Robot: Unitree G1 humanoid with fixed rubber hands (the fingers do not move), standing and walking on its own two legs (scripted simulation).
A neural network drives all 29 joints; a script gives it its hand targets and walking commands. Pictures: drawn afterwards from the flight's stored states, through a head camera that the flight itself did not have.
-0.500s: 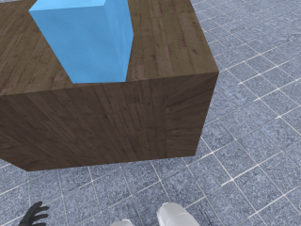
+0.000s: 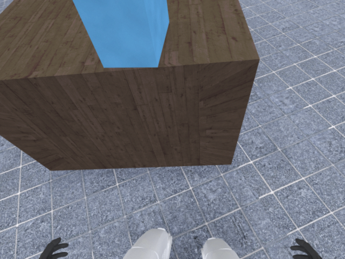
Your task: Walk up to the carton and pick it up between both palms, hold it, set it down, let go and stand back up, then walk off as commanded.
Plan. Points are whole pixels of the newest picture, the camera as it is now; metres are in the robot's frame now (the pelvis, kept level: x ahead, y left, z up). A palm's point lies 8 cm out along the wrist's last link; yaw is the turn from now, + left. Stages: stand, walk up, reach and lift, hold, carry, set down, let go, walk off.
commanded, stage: walk off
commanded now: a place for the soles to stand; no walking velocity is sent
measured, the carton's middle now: (129, 7) +0.82 +0.11 +0.15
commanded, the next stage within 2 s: none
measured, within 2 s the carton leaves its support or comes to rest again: neither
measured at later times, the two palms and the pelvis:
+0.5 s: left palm out of the picture -0.01 +0.52 -0.09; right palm out of the picture +0.01 -0.14 -0.04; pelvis -0.09 +0.19 +0.04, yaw +1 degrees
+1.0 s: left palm out of the picture -0.10 +0.62 -0.16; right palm out of the picture -0.22 -0.01 -0.04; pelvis -0.24 +0.32 +0.00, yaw -1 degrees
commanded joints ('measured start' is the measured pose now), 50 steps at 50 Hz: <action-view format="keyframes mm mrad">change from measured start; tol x64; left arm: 1 -25 380 100 -120 87 -34 13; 50 48 347 81 -80 103 32 -33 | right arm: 1 65 -192 -131 -73 8 1 7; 50 167 -201 -141 -116 30 -91 -82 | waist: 1 43 -291 -142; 50 -4 147 -275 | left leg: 1 -142 30 -127 77 -25 -19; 17 152 353 -433 -1051 -271 -169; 28 604 192 -63 -957 859 -352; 35 529 45 -286 548 -126 48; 39 213 362 -660 -843 -209 24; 43 474 280 -185 -581 1121 -138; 50 564 291 -425 -642 835 -138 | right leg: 1 58 -309 396 -403 393 -207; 16 -336 116 223 429 -30 -20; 32 40 -35 -2 -690 351 -231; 37 -905 -407 532 -302 290 -245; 50 -492 126 239 419 -35 -12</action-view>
